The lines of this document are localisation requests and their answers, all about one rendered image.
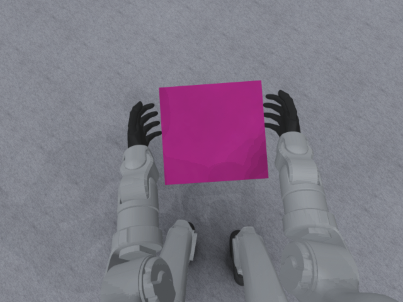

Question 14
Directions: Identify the right robot forearm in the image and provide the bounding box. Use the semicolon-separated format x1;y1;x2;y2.
275;131;359;287

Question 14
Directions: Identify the robot right upper arm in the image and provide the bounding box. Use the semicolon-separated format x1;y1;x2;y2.
279;239;398;302

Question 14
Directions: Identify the left robot shin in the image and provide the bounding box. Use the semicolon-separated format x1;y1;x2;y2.
167;220;193;235

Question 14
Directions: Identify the left robot forearm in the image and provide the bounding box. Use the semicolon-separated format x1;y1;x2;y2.
101;145;163;287

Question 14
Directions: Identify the carton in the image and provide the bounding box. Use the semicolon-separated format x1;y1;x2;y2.
159;81;268;185

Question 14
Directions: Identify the left robot hand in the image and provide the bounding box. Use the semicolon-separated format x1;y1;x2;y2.
127;101;162;148

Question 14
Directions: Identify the robot left upper arm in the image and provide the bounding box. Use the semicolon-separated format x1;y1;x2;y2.
101;255;176;302

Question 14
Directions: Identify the right robot hand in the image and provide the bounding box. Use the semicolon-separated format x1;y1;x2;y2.
263;90;300;137

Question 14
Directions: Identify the right robot thigh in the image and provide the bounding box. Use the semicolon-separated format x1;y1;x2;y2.
232;233;288;302

